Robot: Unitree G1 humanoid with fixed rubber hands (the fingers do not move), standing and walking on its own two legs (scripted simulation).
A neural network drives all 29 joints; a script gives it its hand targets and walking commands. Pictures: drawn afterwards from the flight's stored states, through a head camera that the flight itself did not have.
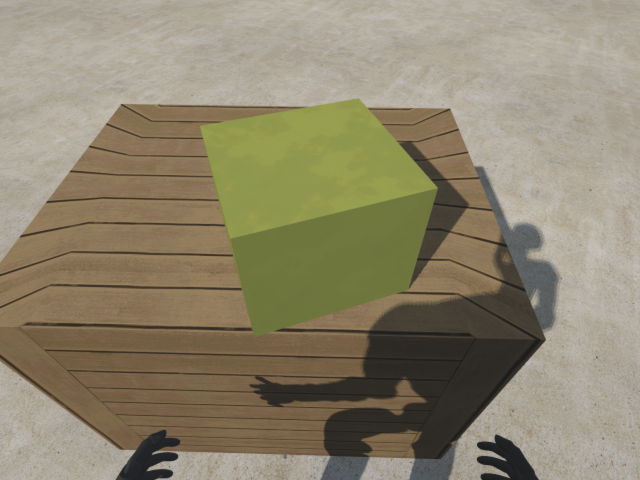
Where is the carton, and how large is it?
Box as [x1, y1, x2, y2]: [200, 98, 437, 336]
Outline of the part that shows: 358,98 200,126 228,239 254,336 406,290 408,288 437,187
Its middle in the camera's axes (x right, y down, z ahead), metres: -0.01 -0.04 +0.62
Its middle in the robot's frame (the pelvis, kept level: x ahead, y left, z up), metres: +0.51 +0.05 +0.05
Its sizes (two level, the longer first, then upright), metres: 0.265 0.251 0.221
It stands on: a pedestal, 0.69 m high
